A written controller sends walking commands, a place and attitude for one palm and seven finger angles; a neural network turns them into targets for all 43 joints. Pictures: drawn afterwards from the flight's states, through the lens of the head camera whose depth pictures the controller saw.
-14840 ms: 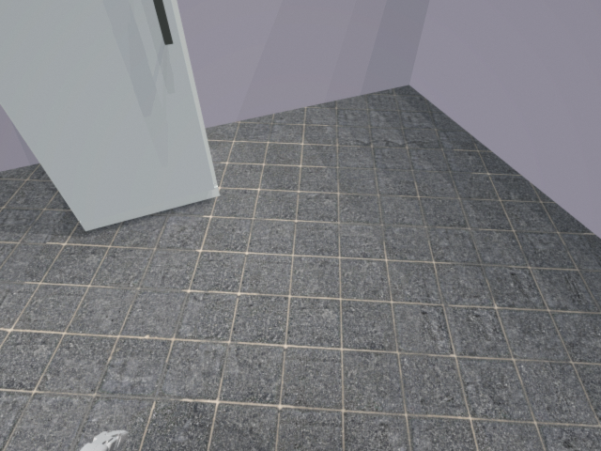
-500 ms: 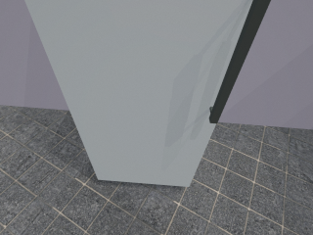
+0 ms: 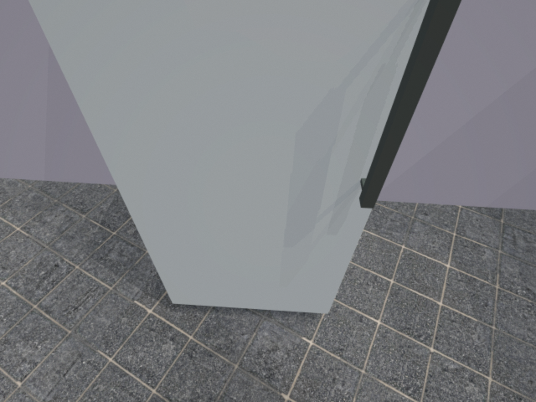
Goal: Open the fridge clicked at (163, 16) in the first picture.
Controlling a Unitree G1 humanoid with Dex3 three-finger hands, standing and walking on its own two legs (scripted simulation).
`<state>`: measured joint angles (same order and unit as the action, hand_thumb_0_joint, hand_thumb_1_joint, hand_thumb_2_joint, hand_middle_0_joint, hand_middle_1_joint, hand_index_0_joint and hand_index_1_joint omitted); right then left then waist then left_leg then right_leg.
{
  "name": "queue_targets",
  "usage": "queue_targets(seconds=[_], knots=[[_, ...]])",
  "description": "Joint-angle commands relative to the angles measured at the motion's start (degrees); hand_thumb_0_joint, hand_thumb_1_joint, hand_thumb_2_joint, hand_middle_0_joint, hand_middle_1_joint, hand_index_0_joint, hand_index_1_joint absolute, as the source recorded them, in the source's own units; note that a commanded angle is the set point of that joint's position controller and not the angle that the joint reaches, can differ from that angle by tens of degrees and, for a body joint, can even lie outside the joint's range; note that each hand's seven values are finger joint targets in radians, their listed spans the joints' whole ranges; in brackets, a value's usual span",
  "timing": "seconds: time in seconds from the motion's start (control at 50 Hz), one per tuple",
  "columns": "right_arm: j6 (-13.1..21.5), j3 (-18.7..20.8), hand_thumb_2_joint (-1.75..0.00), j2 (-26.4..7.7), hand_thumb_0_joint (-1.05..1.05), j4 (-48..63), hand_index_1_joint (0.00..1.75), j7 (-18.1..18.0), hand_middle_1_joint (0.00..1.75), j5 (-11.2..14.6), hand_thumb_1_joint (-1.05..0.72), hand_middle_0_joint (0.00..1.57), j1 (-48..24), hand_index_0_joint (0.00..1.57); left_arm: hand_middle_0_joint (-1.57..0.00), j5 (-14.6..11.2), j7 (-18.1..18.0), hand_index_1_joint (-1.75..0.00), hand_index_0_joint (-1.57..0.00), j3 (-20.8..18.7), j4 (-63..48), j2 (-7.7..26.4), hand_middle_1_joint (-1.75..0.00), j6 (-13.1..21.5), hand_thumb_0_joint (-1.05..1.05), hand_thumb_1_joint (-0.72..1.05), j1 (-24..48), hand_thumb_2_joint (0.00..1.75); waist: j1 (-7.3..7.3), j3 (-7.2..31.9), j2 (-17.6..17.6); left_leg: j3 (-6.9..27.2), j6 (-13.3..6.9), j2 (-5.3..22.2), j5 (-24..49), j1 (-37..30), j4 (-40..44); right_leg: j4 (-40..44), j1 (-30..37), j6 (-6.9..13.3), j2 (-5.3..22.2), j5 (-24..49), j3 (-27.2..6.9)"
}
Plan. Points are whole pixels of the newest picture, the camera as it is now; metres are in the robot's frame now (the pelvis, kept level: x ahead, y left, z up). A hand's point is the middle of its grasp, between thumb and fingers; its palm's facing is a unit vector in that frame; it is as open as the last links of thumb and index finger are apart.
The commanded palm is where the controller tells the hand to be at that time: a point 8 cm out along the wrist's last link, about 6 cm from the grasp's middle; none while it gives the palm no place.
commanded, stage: look again from close up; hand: right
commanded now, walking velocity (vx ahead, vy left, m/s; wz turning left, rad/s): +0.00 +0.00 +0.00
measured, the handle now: (394, 114) +0.50 -0.16 +0.19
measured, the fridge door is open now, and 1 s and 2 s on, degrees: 0 0 0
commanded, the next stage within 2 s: raise the hand to about handle height in 0.60 s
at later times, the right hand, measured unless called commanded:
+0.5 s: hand out of the picture +0.01 -0.17 -0.17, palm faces +0.02 +0.98 -0.21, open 7.4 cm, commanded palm none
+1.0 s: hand (399, 366) +0.18 -0.16 +0.01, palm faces +0.04 +1.00 -0.05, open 8.0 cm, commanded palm +0.12 -0.23 -0.03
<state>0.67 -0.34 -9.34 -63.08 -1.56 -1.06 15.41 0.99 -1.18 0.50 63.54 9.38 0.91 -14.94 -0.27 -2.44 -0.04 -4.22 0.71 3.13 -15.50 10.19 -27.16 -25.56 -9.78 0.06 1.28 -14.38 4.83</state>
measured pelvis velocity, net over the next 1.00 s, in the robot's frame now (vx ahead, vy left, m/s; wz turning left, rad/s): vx -0.02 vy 0.02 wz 0.00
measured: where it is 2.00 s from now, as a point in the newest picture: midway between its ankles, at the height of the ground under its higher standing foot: outside the picture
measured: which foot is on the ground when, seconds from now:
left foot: down 0.00-1.00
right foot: down 0.00-1.00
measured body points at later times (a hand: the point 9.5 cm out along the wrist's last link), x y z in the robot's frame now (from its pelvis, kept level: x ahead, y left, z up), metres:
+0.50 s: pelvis +0.00 +0.01 +0.00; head +0.02 +0.01 +0.45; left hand +0.02 +0.24 -0.16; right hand +0.01 -0.22 -0.16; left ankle -0.01 +0.12 -0.74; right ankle -0.01 -0.12 -0.74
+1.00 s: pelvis -0.02 +0.02 -0.04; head +0.00 +0.02 +0.41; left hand +0.17 +0.27 -0.10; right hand +0.18 -0.21 +0.01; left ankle -0.01 +0.12 -0.74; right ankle -0.01 -0.12 -0.74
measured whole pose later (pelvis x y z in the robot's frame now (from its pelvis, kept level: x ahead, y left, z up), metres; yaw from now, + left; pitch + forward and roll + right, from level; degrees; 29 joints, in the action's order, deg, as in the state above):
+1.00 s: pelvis -0.02 +0.02 -0.04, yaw +0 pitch +7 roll -1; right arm 32.1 8.8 -9.6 -9.1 14.5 13.2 21.5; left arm -0.7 -0.3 -3.9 36.1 13.9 15.4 -9.3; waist 0.6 5.5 -0.9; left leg -4.2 -1.1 3.1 -23.9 32.4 -49.7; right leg -47.5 -31.8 -1.4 3.1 -22.1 3.9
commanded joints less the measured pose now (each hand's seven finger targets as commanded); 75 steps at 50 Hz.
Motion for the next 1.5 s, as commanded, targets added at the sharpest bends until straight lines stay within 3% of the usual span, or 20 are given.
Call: queue_targets(seconds=[0.0,0.66,0.68,0.7,0.72,0.74,0.76,0.78,0.8,0.82,0.84,0.88,0.94,0.98,1.04,1.16,1.24,1.34,1.44,1.48], knots=[[0.8,1.3,-0.90,-6.4,0.00,1.7,0.30,-0.5,0.30,0.2,-0.90,0.20,2.9,0.20,-0.20,-0.2,-0.2,-0.30,-0.20,-0.9,-1.4,5.5,-0.30,1.0,0.00,0.90,-2.9,0.90,0.02,-0.7,0.3,4.2,-2.2,4.0,8.3,0.5,5.0,5.2,-1.5,1.1,5.0,8.5,-4.8],[1.2,1.9,-0.90,-7.7,0.00,1.8,0.30,-0.3,0.30,0.2,-0.90,0.20,2.2,0.20,-0.20,-0.1,-0.4,-0.30,-0.20,-1.3,-0.6,6.3,-0.30,0.9,0.00,0.90,-1.5,0.90,-0.31,0.4,0.1,4.7,-2.8,4.2,10.8,-0.3,6.1,5.0,-0.4,0.6,5.2,9.8,-4.5],[1.8,1.3,-0.90,-6.7,0.00,-0.6,0.30,-2.6,0.30,-0.2,-0.90,0.20,7.3,0.20,-0.20,-0.8,0.0,-0.30,-0.20,-1.7,-4.2,6.9,-0.30,1.2,0.00,0.90,2.8,0.90,-1.67,-0.6,-2.3,8.9,-1.4,7.6,34.0,0.5,5.4,-7.5,-3.8,-0.8,5.9,11.5,-2.1],[14.9,8.4,-0.89,-19.3,0.00,88.2,0.32,-1.8,0.32,12.0,-0.88,0.20,-36.7,0.20,-0.20,-3.7,-2.4,-0.30,-0.20,-2.5,-23.5,15.6,-0.30,10.0,0.00,0.90,1.5,0.90,4.66,27.1,10.8,4.2,-2.6,1.7,27.2,-5.7,0.8,0.9,10.8,1.3,-1.0,16.0,-2.8],[12.3,9.4,-0.88,-16.7,0.00,72.7,0.33,-4.5,0.33,7.1,-0.85,0.20,-7.9,0.20,-0.20,-2.8,-4.5,-0.30,-0.20,-1.9,-21.1,10.9,-0.30,14.6,0.00,0.90,5.2,0.90,-1.50,25.7,15.9,2.2,-3.6,-1.3,14.7,-3.7,-2.3,1.8,12.1,1.7,0.5,21.8,-2.1],[5.1,2.6,-0.87,-3.7,0.00,63.2,0.34,-5.7,0.34,9.3,-0.83,0.21,7.3,0.21,-0.20,-3.8,-4.0,-0.30,-0.20,-2.6,-21.7,8.9,-0.30,16.0,0.00,0.90,5.1,0.90,-0.12,15.0,12.3,-1.1,-2.6,-1.3,7.5,0.9,-1.5,1.5,3.5,-0.1,0.8,17.1,-3.6],[5.2,1.8,-0.86,-0.9,0.00,63.7,0.36,-4.6,0.36,10.5,-0.81,0.21,4.6,0.21,-0.20,-4.4,-3.8,-0.30,-0.20,-2.4,-20.9,9.8,-0.30,16.3,0.00,0.90,3.6,0.90,1.83,7.2,3.7,-1.8,-1.9,-1.8,7.4,4.6,-0.1,0.7,0.0,0.3,0.5,11.8,-4.0],[8.3,4.8,-0.85,-4.1,0.00,65.9,0.37,-3.6,0.37,11.3,-0.78,0.21,0.0,0.21,-0.20,-3.9,-3.8,-0.30,-0.20,-3.5,-24.2,11.4,-0.30,17.2,0.00,0.90,5.4,0.90,3.31,1.2,-2.1,-2.0,-1.1,-2.0,3.8,9.7,0.2,-1.4,-4.2,0.9,0.0,6.5,-4.9],[11.8,8.3,-0.84,-5.6,0.00,62.7,0.39,-2.1,0.39,11.2,-0.76,0.21,2.9,0.21,-0.20,-2.7,-3.7,-0.30,-0.20,-4.6,-25.0,12.0,-0.30,17.6,0.00,0.90,4.8,0.90,2.97,1.8,-6.8,-2.3,-0.8,-2.3,-0.3,13.2,-0.5,-3.6,-7.4,0.8,-0.6,3.5,-4.5],[15.5,8.6,-0.83,-2.8,0.00,57.7,0.40,0.4,0.40,12.2,-0.74,0.21,10.4,0.21,-0.20,-2.1,-3.2,-0.30,-0.20,-5.0,-26.6,11.4,-0.30,17.8,0.00,0.90,5.5,0.90,1.06,1.2,-10.7,-2.5,-0.7,-2.6,-2.7,15.8,-2.6,-6.1,-11.3,0.5,-0.8,1.9,-4.4],[19.4,10.2,-0.82,-2.4,0.00,54.0,0.42,3.4,0.42,12.4,-0.71,0.21,17.7,0.21,-0.20,-2.1,-2.2,-0.30,-0.20,-5.6,-28.9,11.1,-0.30,18.1,0.00,0.90,6.2,0.90,-2.12,2.1,-7.7,-2.0,-1.4,-2.4,-2.4,15.0,-5.2,-8.0,-14.4,-0.3,-1.4,2.4,-3.8],[28.2,10.2,-0.80,-0.7,0.00,52.4,0.45,10.5,0.45,14.1,-0.67,0.22,22.4,0.22,-0.20,-1.6,-0.2,-0.30,-0.20,-6.0,-31.6,10.6,-0.30,17.7,0.00,0.90,7.9,0.90,-3.39,4.7,-11.4,-1.2,-1.6,-2.6,-0.7,18.2,-12.1,-13.9,-21.3,-0.9,-1.9,1.4,-2.7],[37.0,15.1,-0.77,-6.7,0.00,52.8,0.50,20.9,0.50,15.4,-0.60,0.22,22.8,0.22,-0.20,-2.0,1.8,-0.30,-0.20,-7.2,-36.3,11.7,-0.30,17.2,0.00,0.90,8.9,0.90,-4.15,9.4,-4.9,2.9,-2.4,-1.2,2.5,19.5,-18.1,-21.8,-26.8,-0.7,-2.7,1.1,-1.8],[33.9,15.5,-0.75,-7.8,0.00,61.0,0.53,23.4,0.53,18.2,-0.55,0.22,18.3,0.22,-0.20,-2.9,1.1,-0.30,-0.20,-6.6,-41.1,12.0,-0.30,16.3,0.00,0.90,10.7,0.90,-4.00,14.3,-2.9,4.5,-1.8,-0.7,-1.6,19.2,-17.8,-23.0,-27.2,0.1,-3.3,-1.1,-0.5],[29.8,17.3,-0.72,-9.7,0.00,72.1,0.57,21.2,0.57,20.6,-0.48,0.23,9.3,0.23,-0.20,-3.1,-0.7,-0.30,-0.20,-5.8,-43.3,11.4,-0.30,15.3,0.00,0.90,8.9,0.90,-2.06,16.0,-0.8,6.1,-1.1,-1.3,-6.9,20.7,-16.8,-24.2,-27.1,0.7,-2.8,-3.0,-2.1],[31.1,11.8,-0.66,-10.2,0.00,83.9,0.66,17.6,0.66,16.9,-0.34,0.24,-3.2,0.24,-0.20,-2.6,-2.8,-0.30,-0.20,-3.9,-40.4,11.2,-0.30,16.0,0.00,0.90,4.2,0.90,3.47,15.0,3.9,4.1,-1.5,-2.8,-4.3,25.0,-17.2,-24.7,-22.6,1.6,-0.6,-2.8,-5.2],[25.6,14.2,-0.62,-13.0,0.00,76.2,0.72,21.2,0.72,17.9,-0.25,0.25,-0.4,0.25,-0.20,-3.4,-3.6,-0.30,-0.20,-2.9,-39.1,11.6,-0.30,17.0,0.00,0.90,5.2,0.90,2.15,13.3,5.5,4.1,-1.7,-2.8,-5.9,21.8,-14.4,-22.1,-22.4,1.5,-0.6,-3.7,-5.9],[16.9,21.8,-0.57,-15.9,0.00,71.6,0.80,21.8,0.80,21.2,-0.13,0.25,3.4,0.25,-0.20,-3.7,-4.1,-0.30,-0.20,-2.3,-39.2,10.8,-0.30,16.9,0.00,0.90,7.4,0.90,-1.61,15.6,0.1,3.3,-1.3,-2.2,-2.1,13.4,-11.3,-17.7,-20.7,1.1,-0.8,0.4,-6.1],[16.7,23.1,-0.52,-16.2,0.00,73.4,0.87,20.6,0.87,22.3,-0.01,0.26,0.8,0.26,-0.20,-3.4,-3.8,-0.30,-0.20,-1.9,-38.9,11.1,-0.30,18.1,0.00,0.90,6.8,0.90,-1.63,13.3,-1.4,2.4,-1.0,-2.4,-2.2,12.5,-9.5,-14.8,-19.0,0.9,-0.7,0.9,-5.8],[17.3,22.8,-0.50,-16.3,0.00,74.5,0.90,20.8,0.90,22.1,0.03,0.27,-0.1,0.27,-0.20,-3.5,-3.5,-0.30,-0.20,-1.9,-38.6,11.6,-0.30,19.0,0.00,0.90,5.8,0.90,-1.37,14.3,1.5,1.8,-1.0,-2.5,-1.1,12.8,-9.2,-13.7,-16.7,1.0,-0.8,1.1,-5.4]])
